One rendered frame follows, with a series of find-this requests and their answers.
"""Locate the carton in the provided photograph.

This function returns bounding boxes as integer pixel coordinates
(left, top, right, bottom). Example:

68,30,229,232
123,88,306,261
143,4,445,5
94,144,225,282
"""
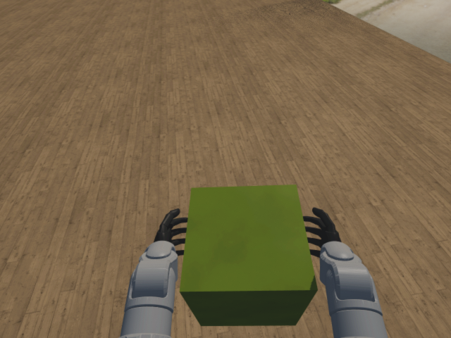
180,184,318,326

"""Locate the robot right hand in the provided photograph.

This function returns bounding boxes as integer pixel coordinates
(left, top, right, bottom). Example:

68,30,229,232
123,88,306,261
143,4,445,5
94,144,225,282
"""
303,207,341,258

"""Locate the left robot forearm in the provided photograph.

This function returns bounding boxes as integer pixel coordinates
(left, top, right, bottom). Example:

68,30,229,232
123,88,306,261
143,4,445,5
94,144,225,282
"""
119,241,178,338

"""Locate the robot left hand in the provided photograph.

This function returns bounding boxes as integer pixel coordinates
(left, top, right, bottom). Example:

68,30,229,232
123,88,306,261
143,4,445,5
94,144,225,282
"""
154,208,188,256

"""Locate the right robot forearm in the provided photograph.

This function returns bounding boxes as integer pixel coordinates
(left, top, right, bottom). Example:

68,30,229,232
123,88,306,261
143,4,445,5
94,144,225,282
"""
320,241,388,338

